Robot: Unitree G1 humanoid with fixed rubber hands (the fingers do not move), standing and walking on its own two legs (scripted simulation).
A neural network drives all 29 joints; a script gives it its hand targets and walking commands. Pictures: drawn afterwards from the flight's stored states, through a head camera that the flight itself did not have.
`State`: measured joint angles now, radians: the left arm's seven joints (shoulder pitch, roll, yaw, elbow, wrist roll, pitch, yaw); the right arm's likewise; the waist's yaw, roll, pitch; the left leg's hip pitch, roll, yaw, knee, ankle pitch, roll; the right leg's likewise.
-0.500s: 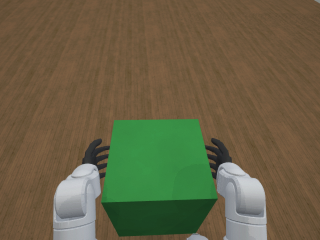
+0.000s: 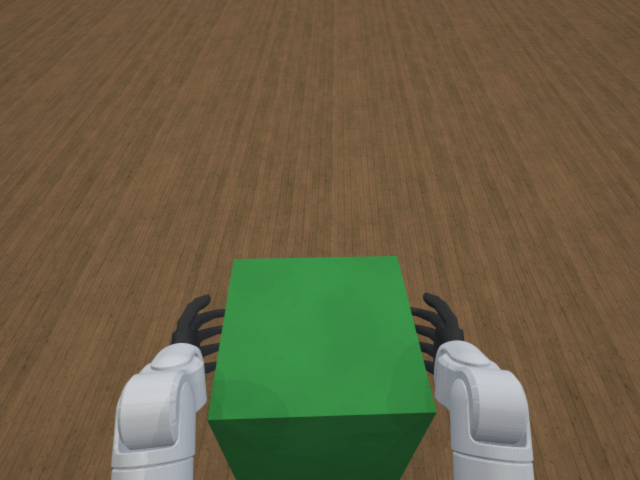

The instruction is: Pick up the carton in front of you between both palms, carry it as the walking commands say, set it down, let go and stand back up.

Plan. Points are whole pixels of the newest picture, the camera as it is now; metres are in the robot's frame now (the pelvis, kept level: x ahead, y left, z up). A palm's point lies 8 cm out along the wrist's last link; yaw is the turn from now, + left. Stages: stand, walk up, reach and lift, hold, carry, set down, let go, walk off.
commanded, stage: carry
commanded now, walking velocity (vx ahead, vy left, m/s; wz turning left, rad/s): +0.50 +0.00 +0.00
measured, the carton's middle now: (317, 377) +0.26 +0.00 -0.03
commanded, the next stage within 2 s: none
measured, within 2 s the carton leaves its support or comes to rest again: neither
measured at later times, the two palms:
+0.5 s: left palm (208, 160) +0.61 +0.19 +0.07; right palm (385, 163) +0.58 -0.11 +0.08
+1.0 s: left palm (251, 79) +0.92 +0.14 +0.06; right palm (383, 80) +0.92 -0.16 +0.05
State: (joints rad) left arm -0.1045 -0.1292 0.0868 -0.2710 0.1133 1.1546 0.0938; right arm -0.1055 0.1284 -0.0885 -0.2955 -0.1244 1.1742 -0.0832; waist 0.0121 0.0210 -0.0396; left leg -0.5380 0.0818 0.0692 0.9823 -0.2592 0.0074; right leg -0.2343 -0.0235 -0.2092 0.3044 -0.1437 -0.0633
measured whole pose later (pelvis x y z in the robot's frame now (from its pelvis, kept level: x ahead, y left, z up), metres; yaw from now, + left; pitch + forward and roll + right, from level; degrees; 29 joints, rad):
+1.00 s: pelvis +0.66 -0.01 +0.00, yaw +0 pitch +4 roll +1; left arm -0.10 -0.13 0.09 -0.31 0.11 1.15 0.09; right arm -0.10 0.13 -0.08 -0.32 -0.12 1.17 -0.08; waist 0.02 0.01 -0.02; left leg -0.55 0.10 0.08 0.93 -0.27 -0.01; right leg -0.21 -0.04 -0.21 0.30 -0.17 -0.05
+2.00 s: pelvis +1.32 -0.02 +0.00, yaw +0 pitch +4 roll +1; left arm -0.11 -0.13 0.09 -0.37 0.10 1.16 0.10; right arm -0.11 0.13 -0.07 -0.38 -0.12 1.17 -0.09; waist 0.01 0.01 -0.02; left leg -0.57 0.10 0.10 0.77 -0.21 -0.01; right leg -0.13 -0.04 -0.21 0.25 -0.20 -0.04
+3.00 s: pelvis +1.99 -0.02 +0.00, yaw -1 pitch +4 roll +1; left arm -0.09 -0.13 0.08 -0.37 0.10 1.15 0.09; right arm -0.08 0.13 -0.07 -0.40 -0.11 1.16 -0.09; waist 0.00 0.01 -0.03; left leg -0.58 0.11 0.13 0.64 -0.12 -0.02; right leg -0.04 -0.04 -0.20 0.22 -0.25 -0.01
